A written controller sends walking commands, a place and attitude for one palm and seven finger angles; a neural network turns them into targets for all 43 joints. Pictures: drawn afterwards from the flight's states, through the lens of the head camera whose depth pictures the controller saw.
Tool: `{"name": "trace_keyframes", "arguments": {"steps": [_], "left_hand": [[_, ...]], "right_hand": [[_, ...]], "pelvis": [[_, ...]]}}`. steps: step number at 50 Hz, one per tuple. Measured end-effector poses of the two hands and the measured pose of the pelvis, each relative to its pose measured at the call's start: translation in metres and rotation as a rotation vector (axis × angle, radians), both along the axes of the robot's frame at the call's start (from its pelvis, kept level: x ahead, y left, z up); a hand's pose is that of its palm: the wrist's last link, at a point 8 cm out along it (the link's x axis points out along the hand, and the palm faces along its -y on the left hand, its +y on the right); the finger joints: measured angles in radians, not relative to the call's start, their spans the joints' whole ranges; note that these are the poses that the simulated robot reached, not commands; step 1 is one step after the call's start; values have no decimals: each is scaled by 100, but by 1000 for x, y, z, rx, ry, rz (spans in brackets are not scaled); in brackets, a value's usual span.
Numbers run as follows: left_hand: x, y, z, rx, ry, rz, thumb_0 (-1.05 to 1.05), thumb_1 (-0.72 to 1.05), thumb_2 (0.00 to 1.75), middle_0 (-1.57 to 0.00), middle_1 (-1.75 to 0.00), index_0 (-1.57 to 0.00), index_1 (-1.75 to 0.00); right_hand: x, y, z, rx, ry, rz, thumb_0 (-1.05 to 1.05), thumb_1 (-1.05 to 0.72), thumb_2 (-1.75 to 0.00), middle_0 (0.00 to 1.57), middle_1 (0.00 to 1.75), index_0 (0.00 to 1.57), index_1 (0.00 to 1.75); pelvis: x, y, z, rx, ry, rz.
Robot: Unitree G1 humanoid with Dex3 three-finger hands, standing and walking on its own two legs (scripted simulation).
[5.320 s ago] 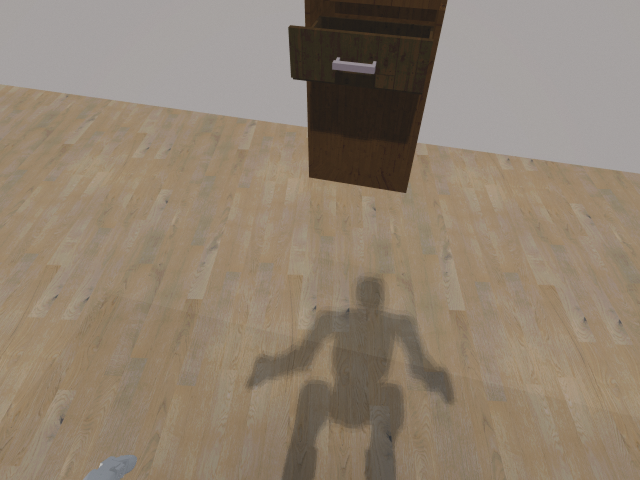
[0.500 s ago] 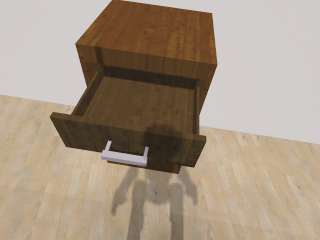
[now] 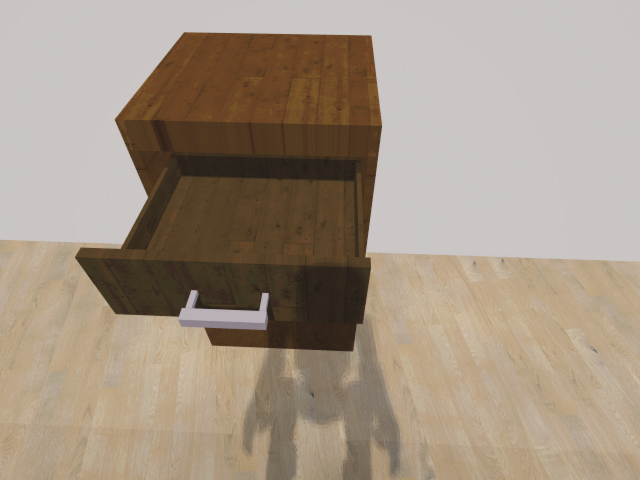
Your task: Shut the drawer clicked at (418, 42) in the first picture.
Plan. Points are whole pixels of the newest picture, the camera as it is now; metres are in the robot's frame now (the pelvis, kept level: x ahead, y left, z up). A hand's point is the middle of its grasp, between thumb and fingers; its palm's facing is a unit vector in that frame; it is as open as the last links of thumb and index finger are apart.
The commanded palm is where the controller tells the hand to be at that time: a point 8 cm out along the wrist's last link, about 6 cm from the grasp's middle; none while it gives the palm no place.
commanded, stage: come to a stop and stand still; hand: left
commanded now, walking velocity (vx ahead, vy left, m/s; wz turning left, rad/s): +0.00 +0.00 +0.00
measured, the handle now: (226, 308) +0.38 +0.17 -0.05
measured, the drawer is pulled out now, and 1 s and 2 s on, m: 0.28 0.28 0.28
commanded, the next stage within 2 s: look again from close up in 0.74 s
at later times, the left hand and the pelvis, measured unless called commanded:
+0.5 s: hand out of the picture -0.02 +0.13 -0.18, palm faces +0.06 -0.98 -0.16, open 7.4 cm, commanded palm none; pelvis +0.02 -0.02 +0.00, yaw +0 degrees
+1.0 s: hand out of the picture +0.00 +0.15 -0.18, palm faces +0.00 -0.98 -0.19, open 7.4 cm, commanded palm none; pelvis +0.02 +0.00 -0.01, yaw -1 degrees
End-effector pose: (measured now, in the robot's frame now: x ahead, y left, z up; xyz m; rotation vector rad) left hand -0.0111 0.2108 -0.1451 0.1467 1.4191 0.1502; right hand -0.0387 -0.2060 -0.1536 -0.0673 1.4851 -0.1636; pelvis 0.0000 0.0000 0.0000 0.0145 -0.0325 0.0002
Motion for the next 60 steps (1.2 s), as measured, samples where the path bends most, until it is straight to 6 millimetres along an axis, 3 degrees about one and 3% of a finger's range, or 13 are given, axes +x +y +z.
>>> {"name": "trace_keyframes", "arguments": {"steps": [5, 10, 26, 41, 46, 50, 60], "left_hand": [[-9, -11, -1, -18, 21, 11, 1, 91, 89, -20, -30, -20, -30], [-16, -20, -2, -29, 49, 24, 1, 91, 89, -20, -30, -20, -30], [-11, -34, -2, -28, 49, 51, 1, 91, 89, -20, -30, -20, -30], [0, -32, -4, -21, 44, 50, 1, 91, 89, -20, -30, -20, -30], [1, -24, -2, -7, 16, 15, 1, 90, 89, -20, -30, -20, -30], [5, -7, -6, -5, 9, -16, 1, 90, 89, -20, -30, -20, -30], [44, 40, -8, 21, -104, -24, 1, 91, 89, -20, -30, -20, -30]], "right_hand": [[-18, -1, 2, 4, 51, -8, 1, -91, -90, 20, 29, 19, 30], [-20, -3, 2, 6, 69, -11, 1, -91, -90, 20, 29, 19, 30], [34, -13, -3, -2, -23, 27, 2, -92, -90, 20, 29, 20, 30], [52, -25, 0, -33, -46, 36, 1, -91, -90, 20, 29, 19, 30], [55, -27, -1, -41, -68, 41, 2, -92, -90, 20, 29, 19, 30], [64, -21, -3, -56, -132, 29, 2, -92, -90, 20, 29, 19, 30], [67, 7, 1, -70, -158, 68, 2, -94, -90, 20, 29, 20, 30]], "pelvis": [[-1, -6, 0, -3, 7, 2], [3, -10, 0, -3, 15, 3], [19, -19, -2, 0, 19, 7], [28, -21, -2, -1, 15, 5], [21, -13, -4, -22, 33, -10], [19, -1, -10, -38, 35, -10], [17, 27, -12, -27, 24, -4]]}}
